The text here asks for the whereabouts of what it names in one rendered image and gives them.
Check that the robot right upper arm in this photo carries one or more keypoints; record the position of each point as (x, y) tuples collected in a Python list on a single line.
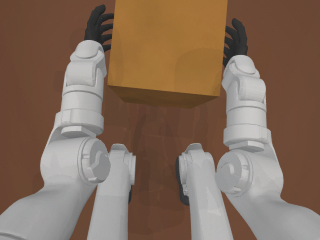
[(253, 184)]

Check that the robot left thigh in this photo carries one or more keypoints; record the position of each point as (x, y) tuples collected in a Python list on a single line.
[(109, 219)]

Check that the carton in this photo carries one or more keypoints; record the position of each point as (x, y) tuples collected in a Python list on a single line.
[(167, 52)]

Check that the robot right hand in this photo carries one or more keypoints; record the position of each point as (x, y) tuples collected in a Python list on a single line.
[(238, 44)]

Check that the right robot shin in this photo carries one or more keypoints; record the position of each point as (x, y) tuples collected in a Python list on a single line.
[(196, 146)]

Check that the robot left upper arm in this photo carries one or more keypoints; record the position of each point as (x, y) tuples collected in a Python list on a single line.
[(71, 170)]

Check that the robot left hand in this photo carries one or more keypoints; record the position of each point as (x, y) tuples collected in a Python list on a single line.
[(94, 28)]

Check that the robot right forearm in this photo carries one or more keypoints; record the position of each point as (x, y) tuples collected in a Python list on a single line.
[(246, 122)]

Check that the robot left forearm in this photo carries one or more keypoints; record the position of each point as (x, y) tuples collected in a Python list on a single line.
[(82, 95)]

